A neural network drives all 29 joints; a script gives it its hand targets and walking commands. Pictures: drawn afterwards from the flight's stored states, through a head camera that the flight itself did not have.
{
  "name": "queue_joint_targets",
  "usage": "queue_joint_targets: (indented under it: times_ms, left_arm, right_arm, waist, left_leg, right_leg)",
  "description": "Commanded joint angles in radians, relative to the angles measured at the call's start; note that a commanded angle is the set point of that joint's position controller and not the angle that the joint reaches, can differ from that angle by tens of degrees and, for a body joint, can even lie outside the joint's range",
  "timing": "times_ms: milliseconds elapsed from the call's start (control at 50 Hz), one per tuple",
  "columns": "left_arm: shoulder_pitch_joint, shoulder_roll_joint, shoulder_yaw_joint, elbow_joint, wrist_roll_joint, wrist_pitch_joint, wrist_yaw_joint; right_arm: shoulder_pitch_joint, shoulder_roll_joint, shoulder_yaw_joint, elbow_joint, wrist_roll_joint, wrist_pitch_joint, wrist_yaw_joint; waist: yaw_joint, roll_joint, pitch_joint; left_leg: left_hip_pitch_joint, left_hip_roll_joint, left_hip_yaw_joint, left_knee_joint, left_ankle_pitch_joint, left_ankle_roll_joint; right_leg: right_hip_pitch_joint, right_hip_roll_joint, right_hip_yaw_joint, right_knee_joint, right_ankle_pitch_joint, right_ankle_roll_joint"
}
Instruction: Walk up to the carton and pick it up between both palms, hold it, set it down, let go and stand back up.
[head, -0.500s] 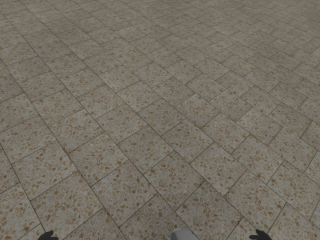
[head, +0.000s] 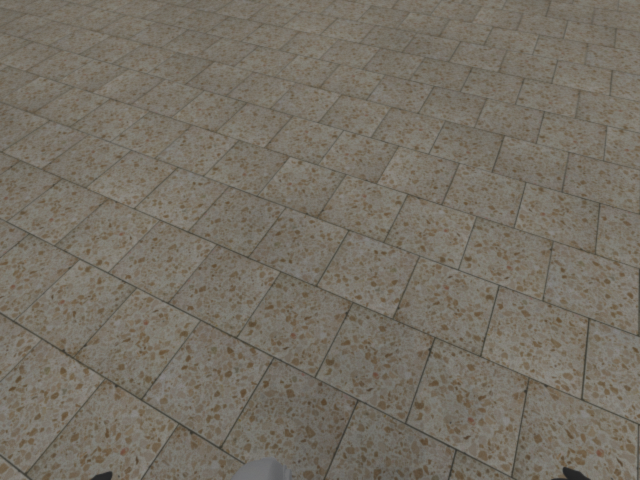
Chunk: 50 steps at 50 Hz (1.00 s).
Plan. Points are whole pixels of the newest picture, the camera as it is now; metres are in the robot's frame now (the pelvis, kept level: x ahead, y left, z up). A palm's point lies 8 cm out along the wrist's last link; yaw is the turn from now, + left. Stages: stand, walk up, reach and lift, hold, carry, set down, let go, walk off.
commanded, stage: walk up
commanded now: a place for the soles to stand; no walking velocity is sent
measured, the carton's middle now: out of the picture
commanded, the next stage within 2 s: none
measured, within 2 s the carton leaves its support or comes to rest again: neither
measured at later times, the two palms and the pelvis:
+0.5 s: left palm out of the picture +0.15 +0.20 -0.09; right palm out of the picture -0.15 -0.35 -0.05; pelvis -0.10 -0.01 +0.00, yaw -28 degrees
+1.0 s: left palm out of the picture +0.15 +0.01 -0.10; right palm out of the picture -0.39 -0.31 -0.07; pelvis -0.17 -0.08 -0.01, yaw -56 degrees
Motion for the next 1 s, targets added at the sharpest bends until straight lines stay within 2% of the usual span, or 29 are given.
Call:
queue_joint_targets:
  times_ms: [0,60,100,120,140,160,180,200,240,260,320,400,520,540,560,580,600,620,640,680,700,760,820,880,900,920,940,960,980]
  left_arm:
    - [-0.027,0.249,0.08,-0.125,-0.003,-0.019,0.02]
    - [-0.066,0.245,0.064,-0.136,-0.003,-0.011,0.008]
    - [-0.146,0.222,0.022,-0.129,-0.027,-0.006,-0.008]
    - [-0.114,0.155,0.01,-0.119,-0.033,-0.008,-0.001]
    - [-0.059,0.139,0.016,-0.111,-0.01,-0.01,0.012]
    - [-0.079,0.224,0.056,-0.128,0.008,0.0,0.029]
    - [-0.075,0.282,0.068,-0.117,0.014,-0.003,0.023]
    - [-0.067,0.281,0.069,-0.086,0.015,-0.002,0.008]
    - [-0.035,0.259,0.073,-0.072,0.004,0.0,-0.023]
    - [-0.031,0.24,0.069,-0.079,-0.004,0.001,-0.032]
    - [-0.074,0.212,0.064,-0.094,-0.012,0.006,-0.051]
    - [-0.16,0.188,0.059,-0.119,-0.014,0.01,-0.075]
    - [-0.131,0.217,0.061,-0.073,-0.029,-0.007,-0.093]
    - [-0.08,0.237,0.064,-0.052,-0.029,-0.012,-0.087]
    - [-0.013,0.259,0.071,-0.015,-0.02,-0.018,-0.077]
    - [0.062,0.323,0.084,0.024,-0.016,-0.023,-0.068]
    - [0.088,0.423,0.102,0.03,-0.02,-0.019,-0.056]
    - [0.021,0.448,0.115,-0.022,-0.024,-0.019,-0.051]
    - [-0.043,0.416,0.116,-0.034,-0.041,-0.013,-0.037]
    - [-0.169,0.386,0.102,-0.067,-0.031,-0.007,-0.02]
    - [-0.185,0.368,0.097,-0.08,-0.03,-0.005,-0.019]
    - [-0.139,0.312,0.08,-0.093,-0.024,0.0,-0.03]
    - [-0.132,0.299,0.072,-0.11,-0.01,0.001,-0.038]
    - [-0.218,0.261,0.047,-0.135,-0.015,0.006,-0.045]
    - [-0.208,0.239,0.035,-0.131,-0.018,0.003,-0.046]
    - [-0.156,0.176,0.028,-0.126,-0.018,-0.003,-0.039]
    - [-0.1,0.223,0.049,-0.114,0.005,-0.002,-0.024]
    - [-0.079,0.31,0.082,-0.106,0.016,0.009,-0.019]
    - [-0.085,0.35,0.091,-0.092,0.02,0.005,-0.026]
  right_arm:
    - [0.03,-0.139,-0.028,-0.123,-0.015,-0.062,-0.017]
    - [0.109,-0.139,-0.028,-0.126,-0.004,-0.068,-0.033]
    - [0.183,-0.128,-0.02,-0.095,-0.007,-0.068,-0.037]
    - [0.191,-0.201,-0.042,-0.1,-0.017,-0.065,-0.033]
    - [0.095,-0.295,-0.067,-0.155,-0.044,-0.06,-0.037]
    - [-0.001,-0.317,-0.081,-0.175,-0.07,-0.065,-0.041]
    - [-0.003,-0.256,-0.059,-0.182,-0.065,-0.073,-0.039]
    - [0.004,-0.219,-0.039,-0.175,-0.05,-0.08,-0.039]
    - [-0.026,-0.201,-0.034,-0.168,-0.06,-0.086,-0.049]
    - [-0.026,-0.202,-0.04,-0.171,-0.064,-0.088,-0.05]
    - [0.039,-0.237,-0.064,-0.167,-0.064,-0.088,-0.055]
    - [0.104,-0.285,-0.09,-0.161,-0.075,-0.093,-0.06]
    - [0.077,-0.325,-0.108,-0.142,-0.064,-0.082,-0.053]
    - [0.062,-0.324,-0.107,-0.14,-0.052,-0.076,-0.048]
    - [0.06,-0.298,-0.098,-0.131,-0.047,-0.068,-0.041]
    - [0.076,-0.261,-0.082,-0.13,-0.045,-0.055,-0.029]
    - [0.054,-0.207,-0.057,-0.153,-0.041,-0.049,-0.011]
    - [-0.058,-0.198,-0.046,-0.195,-0.019,-0.044,-0.02]
    - [-0.07,-0.228,-0.054,-0.185,0.002,-0.046,-0.025]
    - [0.095,-0.241,-0.055,-0.101,0.012,-0.059,-0.016]
    - [0.123,-0.246,-0.053,-0.082,0.004,-0.065,-0.016]
    - [0.136,-0.226,-0.035,-0.098,-0.025,-0.078,-0.022]
    - [0.155,-0.222,-0.027,-0.126,-0.017,-0.09,-0.037]
    - [0.272,-0.21,-0.025,-0.098,-0.013,-0.102,-0.051]
    - [0.321,-0.238,-0.04,-0.089,-0.015,-0.106,-0.058]
    - [0.368,-0.339,-0.069,-0.092,-0.045,-0.107,-0.061]
    - [0.254,-0.398,-0.086,-0.141,-0.068,-0.1,-0.072]
    - [0.143,-0.359,-0.08,-0.171,-0.082,-0.108,-0.072]
    - [0.143,-0.312,-0.066,-0.158,-0.071,-0.114,-0.069]
  waist:
    - [0.016,-0.2,-0.151]
    - [-0.007,-0.209,-0.193]
    - [-0.033,-0.156,-0.227]
    - [-0.045,0.035,-0.242]
    - [-0.028,0.2,-0.216]
    - [-0.022,0.176,-0.161]
    - [-0.019,0.017,-0.101]
    - [-0.004,-0.027,-0.052]
    - [0.005,0.032,-0.05]
    - [-0.002,0.07,-0.066]
    - [-0.042,0.133,-0.084]
    - [-0.095,0.149,-0.088]
    - [-0.073,0.167,-0.156]
    - [-0.037,0.147,-0.175]
    - [0.001,0.062,-0.192]
    - [0.039,-0.089,-0.179]
    - [0.071,-0.325,-0.119]
    - [0.094,-0.397,-0.084]
    - [0.082,-0.354,-0.051]
    - [-0.02,-0.265,-0.048]
    - [-0.026,-0.246,-0.074]
    - [0.006,-0.24,-0.103]
    - [0.015,-0.222,-0.119]
    - [-0.044,-0.163,-0.124]
    - [-0.073,-0.076,-0.158]
    - [-0.094,0.129,-0.232]
    - [-0.067,0.184,-0.147]
    - [-0.032,0.109,-0.079]
    - [-0.032,0.031,-0.012]
  left_leg:
    - [-0.012,-0.045,-0.057,-0.18,-0.009,0.02]
    - [0.168,-0.081,-0.072,-0.416,0.016,0.024]
    - [0.415,-0.065,-0.085,-0.712,0.257,0.044]
    - [0.573,0.101,-0.268,-0.772,0.214,0.081]
    - [0.483,0.402,-0.494,-0.864,0.097,0.163]
    - [0.326,0.555,-0.583,-0.867,0.069,0.277]
    - [0.245,0.485,-0.472,-0.86,0.081,0.232]
    - [0.212,0.393,-0.328,-0.841,0.091,0.182]
    - [0.257,0.276,-0.151,-0.814,0.154,0.148]
    - [0.272,0.254,-0.09,-0.806,0.212,0.164]
    - [0.363,0.291,-0.036,-0.785,0.231,0.195]
    - [0.44,0.359,0.01,-0.781,0.168,0.227]
    - [0.367,0.403,0.136,-0.734,0.081,0.205]
    - [0.33,0.411,0.146,-0.673,0.076,0.195]
    - [0.27,0.378,0.175,-0.544,0.09,0.165]
    - [0.138,0.304,0.21,-0.35,0.084,0.114]
    - [-0.118,0.144,0.233,-0.135,-0.211,0.039]
    - [-0.2,0.06,0.069,-0.01,-0.24,0.023]
    - [-0.167,0.082,0.002,0.023,-0.174,0.036]
    - [-0.12,0.075,-0.001,0.018,-0.003,0.019]
    - [-0.066,0.063,0.003,-0.04,0.039,0.014]
    - [-0.026,0.012,-0.006,-0.154,0.068,0.022]
    - [0.077,-0.015,-0.04,-0.3,0.057,0.044]
    - [0.374,-0.045,-0.046,-0.553,0.226,0.042]
    - [0.531,0.015,-0.132,-0.678,0.229,0.057]
    - [0.625,0.264,-0.428,-0.81,-0.061,0.11]
    - [0.433,0.548,-0.64,-0.936,-0.29,0.201]
    - [0.326,0.57,-0.601,-0.934,-0.3,0.261]
    - [0.253,0.492,-0.455,-0.906,-0.231,0.22]
  right_leg:
    - [0.201,-0.189,0.278,-0.107,0.396,-0.219]
    - [0.149,-0.174,0.35,-0.124,0.354,-0.185]
    - [-0.021,-0.075,0.294,-0.077,0.179,-0.103]
    - [-0.202,0.011,0.218,0.038,-0.056,-0.036]
    - [-0.278,0.088,0.074,0.296,-0.285,0.033]
    - [-0.261,0.0,0.108,0.535,-0.346,0.056]
    - [-0.242,-0.026,0.14,0.586,-0.277,0.054]
    - [-0.262,-0.039,0.124,0.625,-0.183,0.051]
    - [-0.275,-0.042,0.068,0.653,-0.068,0.06]
    - [-0.259,-0.042,0.036,0.658,-0.057,0.066]
    - [-0.284,-0.083,-0.03,0.569,-0.08,0.076]
    - [-0.281,-0.144,-0.068,0.407,-0.126,0.058]
    - [-0.014,-0.096,-0.176,0.116,-0.144,-0.005]
    - [0.067,-0.073,-0.187,0.058,-0.123,-0.021]
    - [0.177,-0.04,-0.184,-0.022,-0.087,-0.043]
    - [0.292,-0.068,-0.046,-0.141,-0.061,-0.087]
    - [0.342,-0.258,0.277,-0.266,0.005,-0.163]
    - [0.215,-0.283,0.423,-0.317,-0.028,-0.282]
    - [0.144,-0.252,0.354,-0.328,-0.085,-0.288]
    - [0.143,-0.158,0.189,-0.244,0.073,-0.246]
    - [0.124,-0.118,0.167,-0.216,0.091,-0.227]
    - [0.133,-0.11,0.248,-0.22,-0.024,-0.222]
    - [0.084,-0.132,0.342,-0.208,0.017,-0.238]
    - [-0.111,-0.074,0.365,-0.176,-0.141,-0.154]
    - [-0.216,-0.004,0.326,-0.06,-0.217,-0.107]
    - [-0.299,0.112,0.211,0.174,-0.294,-0.038]
    - [-0.328,0.091,0.121,0.448,-0.257,0.039]
    - [-0.287,0.009,0.139,0.561,-0.213,0.045]
    - [-0.268,-0.02,0.136,0.579,-0.15,0.053]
